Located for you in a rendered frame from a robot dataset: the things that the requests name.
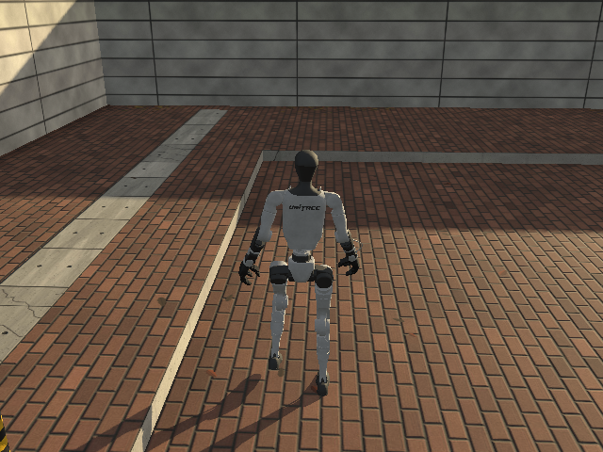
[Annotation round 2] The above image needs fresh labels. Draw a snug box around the robot left forearm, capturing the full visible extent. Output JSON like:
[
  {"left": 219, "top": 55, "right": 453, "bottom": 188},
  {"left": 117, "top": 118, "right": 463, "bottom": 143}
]
[{"left": 243, "top": 227, "right": 265, "bottom": 267}]

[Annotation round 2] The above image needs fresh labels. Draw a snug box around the left robot foot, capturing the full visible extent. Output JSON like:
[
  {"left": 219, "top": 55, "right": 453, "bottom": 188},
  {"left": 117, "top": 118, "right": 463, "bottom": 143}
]
[{"left": 269, "top": 352, "right": 283, "bottom": 370}]

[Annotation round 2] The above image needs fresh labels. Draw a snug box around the right robot upper arm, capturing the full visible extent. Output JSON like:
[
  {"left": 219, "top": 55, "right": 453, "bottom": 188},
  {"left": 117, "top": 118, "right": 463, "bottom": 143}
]
[{"left": 324, "top": 191, "right": 350, "bottom": 243}]

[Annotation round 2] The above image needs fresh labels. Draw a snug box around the robot left hand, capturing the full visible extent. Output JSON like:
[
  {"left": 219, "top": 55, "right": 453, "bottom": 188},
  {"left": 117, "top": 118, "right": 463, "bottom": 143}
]
[{"left": 238, "top": 261, "right": 260, "bottom": 285}]

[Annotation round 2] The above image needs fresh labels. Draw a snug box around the left robot upper arm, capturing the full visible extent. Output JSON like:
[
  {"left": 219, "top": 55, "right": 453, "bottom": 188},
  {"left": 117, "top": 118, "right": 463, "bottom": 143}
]
[{"left": 256, "top": 190, "right": 285, "bottom": 242}]

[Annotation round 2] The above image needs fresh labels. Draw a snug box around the humanoid robot head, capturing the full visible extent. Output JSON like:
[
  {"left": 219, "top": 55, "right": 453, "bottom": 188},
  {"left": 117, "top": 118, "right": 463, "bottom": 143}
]
[{"left": 288, "top": 150, "right": 321, "bottom": 196}]

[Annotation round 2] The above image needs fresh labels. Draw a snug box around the robot right forearm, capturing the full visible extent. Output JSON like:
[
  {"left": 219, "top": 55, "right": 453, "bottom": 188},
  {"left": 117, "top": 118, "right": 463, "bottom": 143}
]
[{"left": 340, "top": 229, "right": 358, "bottom": 262}]

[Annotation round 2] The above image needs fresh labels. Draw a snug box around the robot right hand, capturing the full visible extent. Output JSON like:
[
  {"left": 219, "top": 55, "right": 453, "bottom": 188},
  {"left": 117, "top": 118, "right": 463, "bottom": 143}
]
[{"left": 338, "top": 257, "right": 360, "bottom": 276}]

